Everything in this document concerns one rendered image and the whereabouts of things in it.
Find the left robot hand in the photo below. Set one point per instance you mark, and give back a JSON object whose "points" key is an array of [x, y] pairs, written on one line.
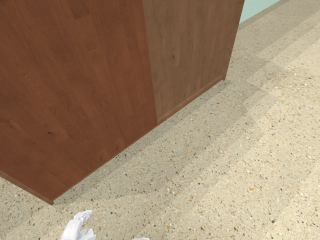
{"points": [[73, 230]]}

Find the wardrobe door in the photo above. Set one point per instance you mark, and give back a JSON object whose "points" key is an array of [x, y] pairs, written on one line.
{"points": [[187, 42], [75, 88]]}

